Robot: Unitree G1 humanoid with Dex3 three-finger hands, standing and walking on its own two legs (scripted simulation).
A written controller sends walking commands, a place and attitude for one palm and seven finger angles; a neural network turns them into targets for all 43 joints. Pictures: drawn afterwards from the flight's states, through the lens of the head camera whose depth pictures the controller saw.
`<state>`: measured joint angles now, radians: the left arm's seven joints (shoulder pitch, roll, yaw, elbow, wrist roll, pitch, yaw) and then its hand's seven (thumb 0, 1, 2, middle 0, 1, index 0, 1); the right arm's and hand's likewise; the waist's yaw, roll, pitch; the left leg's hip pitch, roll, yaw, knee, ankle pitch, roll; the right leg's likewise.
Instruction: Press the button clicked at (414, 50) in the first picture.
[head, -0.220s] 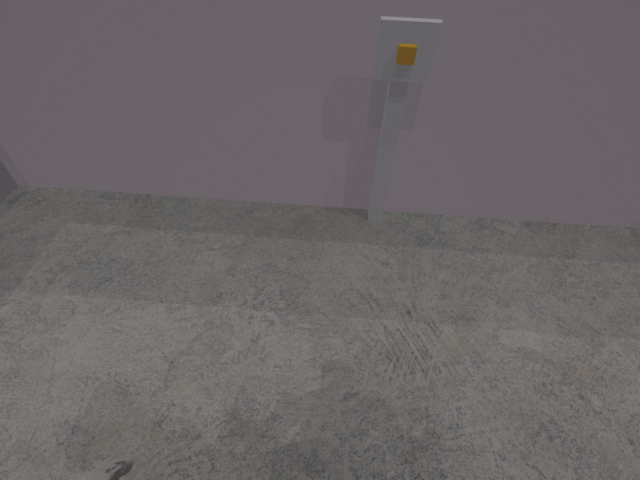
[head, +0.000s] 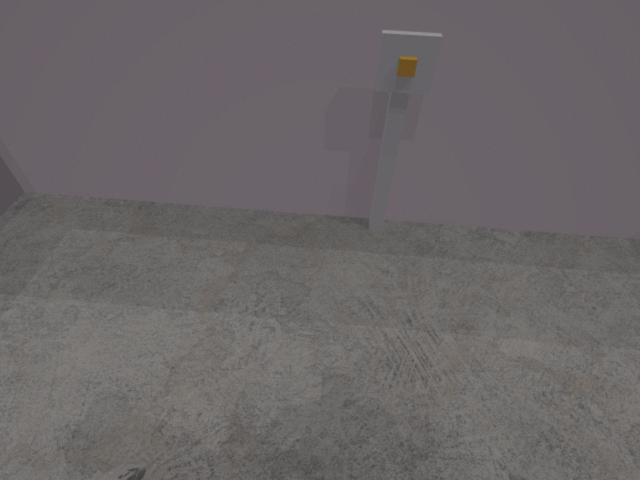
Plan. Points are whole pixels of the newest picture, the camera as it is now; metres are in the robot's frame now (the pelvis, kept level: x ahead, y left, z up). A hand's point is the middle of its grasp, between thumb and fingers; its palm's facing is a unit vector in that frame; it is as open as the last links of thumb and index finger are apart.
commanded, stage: stand and wait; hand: left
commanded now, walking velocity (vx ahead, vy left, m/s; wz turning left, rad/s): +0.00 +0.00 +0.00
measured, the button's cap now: (407, 66) +1.28 -0.20 -0.01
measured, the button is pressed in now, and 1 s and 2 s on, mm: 0 0 0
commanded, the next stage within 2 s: look at it before walking up in 0.60 s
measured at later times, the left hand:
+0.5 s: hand out of the picture +0.05 +0.24 -0.15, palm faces -0.04 -0.94 -0.34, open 7.4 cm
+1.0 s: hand out of the picture +0.07 +0.23 -0.15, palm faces -0.05 -0.94 -0.33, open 7.4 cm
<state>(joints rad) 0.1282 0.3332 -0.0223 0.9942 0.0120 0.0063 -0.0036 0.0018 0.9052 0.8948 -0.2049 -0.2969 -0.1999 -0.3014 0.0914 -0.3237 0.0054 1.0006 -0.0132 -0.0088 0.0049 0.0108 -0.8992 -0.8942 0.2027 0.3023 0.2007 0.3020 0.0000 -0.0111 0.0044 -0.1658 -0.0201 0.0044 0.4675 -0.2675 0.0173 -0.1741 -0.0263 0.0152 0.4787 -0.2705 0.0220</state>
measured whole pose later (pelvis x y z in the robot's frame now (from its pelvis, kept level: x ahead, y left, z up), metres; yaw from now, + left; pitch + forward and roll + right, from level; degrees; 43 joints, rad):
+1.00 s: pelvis -0.01 -0.02 +0.01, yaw +0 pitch -2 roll +0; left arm 0.13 0.34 -0.01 1.08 0.01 0.00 -0.01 0.00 0.91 0.89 -0.20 -0.30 -0.20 -0.30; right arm 0.11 -0.34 0.00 1.11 -0.01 -0.01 0.01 0.01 -0.90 -0.89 0.20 0.30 0.20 0.30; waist -0.01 0.00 0.03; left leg -0.15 0.00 0.00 0.38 -0.20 -0.01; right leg -0.16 0.00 0.01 0.40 -0.21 0.00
